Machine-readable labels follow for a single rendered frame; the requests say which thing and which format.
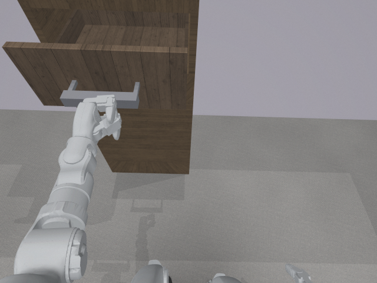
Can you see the left robot shin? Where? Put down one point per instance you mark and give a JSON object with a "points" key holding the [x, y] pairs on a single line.
{"points": [[154, 262]]}

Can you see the left robot forearm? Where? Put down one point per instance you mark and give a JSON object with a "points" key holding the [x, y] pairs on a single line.
{"points": [[71, 194]]}

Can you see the left robot hand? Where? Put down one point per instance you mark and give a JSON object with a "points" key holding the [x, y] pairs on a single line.
{"points": [[88, 122]]}

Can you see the drawer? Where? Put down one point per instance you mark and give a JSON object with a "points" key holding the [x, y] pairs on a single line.
{"points": [[110, 51]]}

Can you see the left robot thigh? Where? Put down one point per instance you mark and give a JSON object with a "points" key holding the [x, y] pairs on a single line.
{"points": [[153, 273]]}

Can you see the cabinet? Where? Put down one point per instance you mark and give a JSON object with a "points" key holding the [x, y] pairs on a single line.
{"points": [[151, 140]]}

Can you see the right robot hand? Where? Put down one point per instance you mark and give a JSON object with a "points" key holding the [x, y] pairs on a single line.
{"points": [[299, 275]]}

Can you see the handle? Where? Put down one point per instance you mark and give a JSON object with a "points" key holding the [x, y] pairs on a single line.
{"points": [[72, 98]]}

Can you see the left robot upper arm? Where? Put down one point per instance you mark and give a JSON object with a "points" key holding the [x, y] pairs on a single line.
{"points": [[53, 255]]}

